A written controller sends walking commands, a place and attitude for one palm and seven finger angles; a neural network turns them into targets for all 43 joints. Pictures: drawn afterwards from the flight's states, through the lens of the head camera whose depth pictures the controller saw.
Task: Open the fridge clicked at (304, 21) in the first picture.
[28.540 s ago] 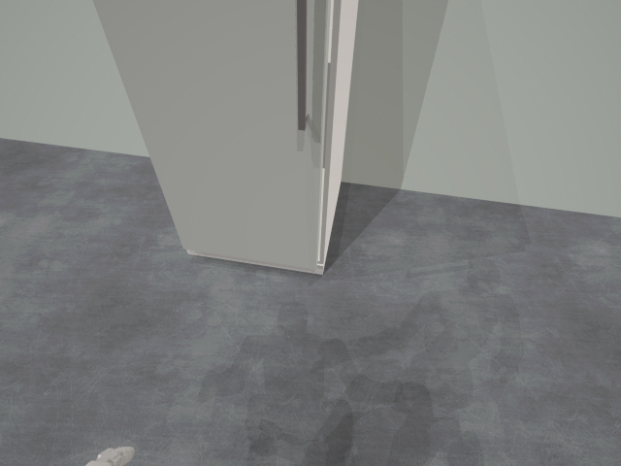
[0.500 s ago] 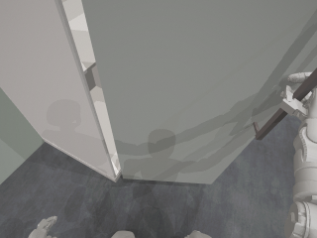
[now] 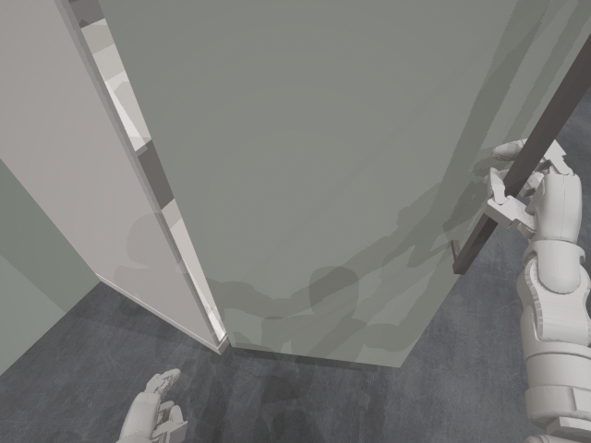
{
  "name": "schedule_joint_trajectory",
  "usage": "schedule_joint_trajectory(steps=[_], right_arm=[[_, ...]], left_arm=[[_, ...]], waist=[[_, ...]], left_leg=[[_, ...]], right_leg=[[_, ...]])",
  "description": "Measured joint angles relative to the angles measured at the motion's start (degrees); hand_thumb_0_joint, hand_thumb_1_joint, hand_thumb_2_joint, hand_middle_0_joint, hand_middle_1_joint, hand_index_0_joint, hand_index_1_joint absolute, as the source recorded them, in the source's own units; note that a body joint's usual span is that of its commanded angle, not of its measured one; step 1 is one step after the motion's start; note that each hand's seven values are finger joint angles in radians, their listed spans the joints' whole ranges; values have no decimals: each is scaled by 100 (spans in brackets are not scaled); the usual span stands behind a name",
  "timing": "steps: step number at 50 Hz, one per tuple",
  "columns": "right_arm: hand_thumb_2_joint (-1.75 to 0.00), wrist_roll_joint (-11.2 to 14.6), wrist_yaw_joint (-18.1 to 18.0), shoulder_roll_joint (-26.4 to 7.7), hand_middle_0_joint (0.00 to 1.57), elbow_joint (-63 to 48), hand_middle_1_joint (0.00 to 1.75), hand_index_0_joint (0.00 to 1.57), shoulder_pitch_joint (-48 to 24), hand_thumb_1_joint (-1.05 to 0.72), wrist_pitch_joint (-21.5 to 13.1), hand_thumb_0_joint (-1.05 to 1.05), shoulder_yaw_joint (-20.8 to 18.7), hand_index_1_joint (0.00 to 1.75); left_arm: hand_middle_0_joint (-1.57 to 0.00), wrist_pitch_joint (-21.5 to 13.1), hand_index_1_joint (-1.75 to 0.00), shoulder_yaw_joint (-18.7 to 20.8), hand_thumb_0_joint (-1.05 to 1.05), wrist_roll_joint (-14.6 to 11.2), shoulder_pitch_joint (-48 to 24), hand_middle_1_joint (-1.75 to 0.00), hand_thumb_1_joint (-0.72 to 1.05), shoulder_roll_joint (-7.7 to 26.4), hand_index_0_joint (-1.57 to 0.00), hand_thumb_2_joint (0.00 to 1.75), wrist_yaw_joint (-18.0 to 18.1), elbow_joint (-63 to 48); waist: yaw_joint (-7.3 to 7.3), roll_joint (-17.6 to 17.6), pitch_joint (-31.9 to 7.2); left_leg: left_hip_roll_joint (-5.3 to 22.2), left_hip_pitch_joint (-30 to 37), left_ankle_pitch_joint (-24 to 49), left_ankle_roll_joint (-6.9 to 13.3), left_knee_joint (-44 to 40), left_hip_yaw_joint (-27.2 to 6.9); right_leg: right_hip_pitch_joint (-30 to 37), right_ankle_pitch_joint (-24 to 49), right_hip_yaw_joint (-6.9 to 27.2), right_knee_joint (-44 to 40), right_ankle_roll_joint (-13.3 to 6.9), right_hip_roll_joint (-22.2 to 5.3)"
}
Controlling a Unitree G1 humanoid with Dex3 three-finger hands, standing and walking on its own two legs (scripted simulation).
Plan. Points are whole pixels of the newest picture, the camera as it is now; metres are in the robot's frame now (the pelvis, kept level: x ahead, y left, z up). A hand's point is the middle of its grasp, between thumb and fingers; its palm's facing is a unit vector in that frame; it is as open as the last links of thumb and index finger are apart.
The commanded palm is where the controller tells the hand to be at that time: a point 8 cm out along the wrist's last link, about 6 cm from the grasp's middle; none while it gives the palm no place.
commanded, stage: stop walking and hold the door back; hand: right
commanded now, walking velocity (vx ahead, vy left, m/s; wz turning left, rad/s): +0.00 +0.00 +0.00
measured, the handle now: (522, 148) +0.42 -0.24 +0.20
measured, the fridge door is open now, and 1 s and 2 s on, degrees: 67 64 64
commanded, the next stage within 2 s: loosen the grip on the handle in 0.72 s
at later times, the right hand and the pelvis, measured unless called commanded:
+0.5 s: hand (490, 203) +0.38 -0.21 +0.15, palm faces +0.26 +0.94 -0.20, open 5.0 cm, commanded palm +0.35 -0.26 +0.14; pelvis -0.04 +0.01 +0.00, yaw +0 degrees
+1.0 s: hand (502, 178) +0.41 -0.23 +0.16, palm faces +0.27 +0.95 -0.17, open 6.5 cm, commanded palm +0.36 -0.26 +0.16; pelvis -0.04 +0.02 +0.00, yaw +1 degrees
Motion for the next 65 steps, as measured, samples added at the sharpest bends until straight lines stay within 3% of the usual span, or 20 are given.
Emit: schedule_joint_trajectory(steps=[5,9,15,19,26,33,41,42,43,45,49,54,58,61,65], right_arm=[[-81,-34,-42,-7,46,246,140,45,-166,-68,-18,-6,161,140],[-81,1,-84,-49,46,138,140,45,-225,-72,46,-6,138,140],[-80,80,-128,-72,46,306,140,43,-307,-72,105,-6,37,140],[-81,90,-137,-88,46,844,140,43,-612,-73,117,-7,107,140],[-84,38,-140,-230,46,2040,140,45,-1261,-73,114,-10,141,140],[-85,-28,-82,-380,46,2957,140,45,-1750,-74,64,-11,-4,140],[-84,-18,-19,-458,46,2877,140,46,-1697,-76,19,-10,-186,140],[-84,-218,134,-454,46,2888,140,46,-1804,-74,45,-10,-354,140],[-83,-393,286,-515,46,3098,140,46,-2014,-72,88,-10,-456,140],[-81,-473,479,-651,46,3408,140,46,-2353,-68,353,-9,-572,140],[-74,-375,455,-734,46,3213,140,46,-2136,-54,338,-5,-821,140],[-57,-226,345,-625,45,2633,140,43,-1613,-19,179,-2,-545,138],[-41,10,452,-513,43,2454,138,41,-1560,14,295,-1,-496,135],[-32,-68,391,-474,41,2207,135,39,-1459,31,480,0,-412,133],[-26,-198,321,-536,37,1837,130,36,-1180,44,492,-1,-635,129]], left_arm=[[-20,-73,-30,4,1,63,26,-30,90,-40,-21,90,18,-196],[-20,-98,-30,-9,1,54,60,-30,90,-18,-21,90,-47,-297],[-20,6,-30,50,1,-13,151,-30,90,121,-21,90,-3,-179],[-20,35,-30,73,1,-30,346,-30,90,209,-21,90,69,-2],[-20,37,-30,136,1,-65,618,-30,90,353,-21,90,149,224],[-20,41,-30,174,1,-90,767,-30,91,444,-21,90,178,342],[-20,53,-30,167,1,-95,792,-30,91,418,-21,90,173,271],[-20,19,-30,232,1,-74,785,-30,91,384,-21,90,113,223],[-20,-75,-30,264,1,-24,774,-30,91,334,-21,90,41,243],[-20,-262,-30,268,1,-15,788,-30,91,260,-21,90,-83,235],[-20,-457,-30,276,1,19,787,-30,90,346,-21,90,-203,48],[-20,-460,-30,294,1,-73,792,-30,90,492,-21,90,-253,-80],[-20,-432,-30,214,1,-160,735,-30,91,445,-21,90,-185,-22],[-20,-440,-30,210,1,-152,704,-30,91,389,-21,90,-166,-53],[-20,-404,-30,209,1,-53,623,-30,90,335,-21,90,-148,-116]], waist=[[13,68,-104],[-26,69,-27],[29,-139,69],[-4,-138,-12],[59,-173,-128],[185,-185,-160],[279,-143,-109],[229,-133,-27],[195,-56,-54],[255,122,-257],[348,120,-482],[228,-10,-502],[116,74,-458],[77,111,-413],[106,86,-400]], left_leg=[[-131,-47,-461,64,225,-123],[-198,221,103,80,-389,-118],[-315,165,190,123,-463,-63],[-326,123,221,154,-445,-24],[-367,94,281,224,-471,65],[-383,77,289,257,-472,94],[-375,87,264,246,-475,52],[-399,111,271,245,-478,33],[-389,23,268,256,-425,2],[-320,-212,225,289,-289,7],[-294,-369,162,286,-191,-42],[-237,-417,32,230,-35,-82],[-222,-402,-36,218,-16,-64],[-223,-421,-81,226,-14,-27],[-230,-493,-155,219,25,-32]], right_leg=[[-12,186,-35,-290,-86,3],[-165,259,-72,-241,-44,-40],[-255,378,-17,-252,24,-156],[-280,463,21,-300,43,-163],[-329,567,112,-339,100,-195],[-350,594,143,-351,133,-208],[-308,573,101,-388,131,-202],[-291,556,85,-354,129,-230],[-330,562,49,-371,120,-223],[-475,646,44,-459,126,-152],[-582,618,-5,-436,114,-132],[-611,491,-43,-313,59,-83],[-612,430,-22,-283,56,-68],[-672,369,17,-223,65,-68],[-769,257,16,-122,65,-78]])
